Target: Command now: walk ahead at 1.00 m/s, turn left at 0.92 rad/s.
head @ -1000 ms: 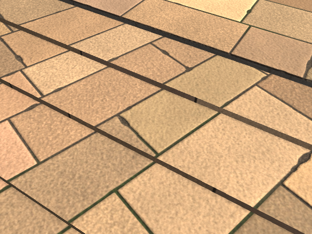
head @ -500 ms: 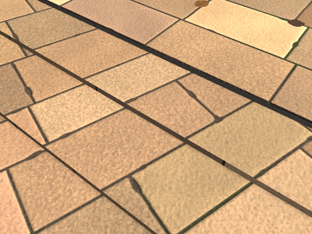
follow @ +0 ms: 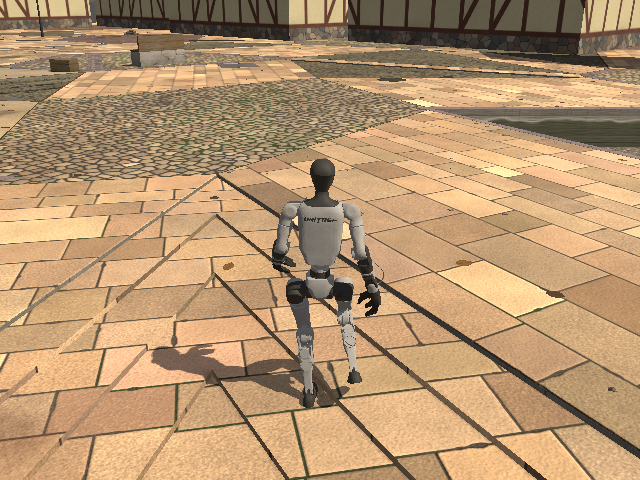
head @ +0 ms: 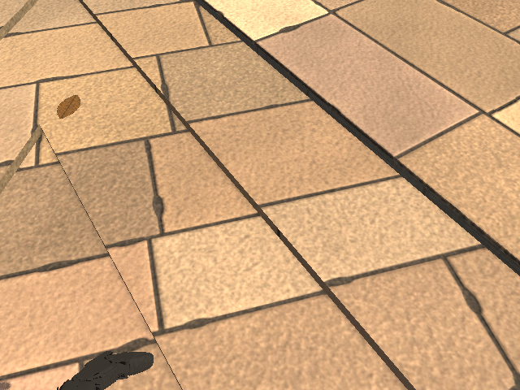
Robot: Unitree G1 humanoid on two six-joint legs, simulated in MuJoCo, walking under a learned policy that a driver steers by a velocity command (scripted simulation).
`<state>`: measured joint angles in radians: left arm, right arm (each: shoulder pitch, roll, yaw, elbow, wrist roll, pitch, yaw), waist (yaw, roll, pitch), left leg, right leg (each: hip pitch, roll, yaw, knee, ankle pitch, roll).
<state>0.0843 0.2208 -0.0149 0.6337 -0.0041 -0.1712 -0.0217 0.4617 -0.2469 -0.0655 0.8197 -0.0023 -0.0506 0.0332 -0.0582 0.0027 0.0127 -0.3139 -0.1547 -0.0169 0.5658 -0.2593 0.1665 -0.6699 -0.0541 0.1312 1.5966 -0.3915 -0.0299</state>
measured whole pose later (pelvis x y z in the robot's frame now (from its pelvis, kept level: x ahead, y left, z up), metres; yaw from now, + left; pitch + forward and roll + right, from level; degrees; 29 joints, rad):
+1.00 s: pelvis +0.77 +0.21 +0.04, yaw +18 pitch -2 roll +3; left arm 0.13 0.30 0.06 0.72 -0.05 -0.05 -0.03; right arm 0.44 -0.25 -0.08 0.85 -0.02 -0.11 0.01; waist -0.07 -0.05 0.01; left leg 0.13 -0.06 0.26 0.26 -0.36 0.02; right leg -0.84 -0.14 0.00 1.06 0.06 -0.08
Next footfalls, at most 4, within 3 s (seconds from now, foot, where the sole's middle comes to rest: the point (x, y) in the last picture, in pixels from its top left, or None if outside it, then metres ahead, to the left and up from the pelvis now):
0.20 right None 0.43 -0.20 -0.72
0.66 left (165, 332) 0.66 0.26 -0.72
1.14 right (175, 201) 1.11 0.26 -0.72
1.58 left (132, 131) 1.47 0.44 -0.72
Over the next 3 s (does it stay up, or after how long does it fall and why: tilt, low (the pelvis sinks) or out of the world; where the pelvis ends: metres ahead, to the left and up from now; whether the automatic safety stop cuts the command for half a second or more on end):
stays up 2.00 -0.50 0.12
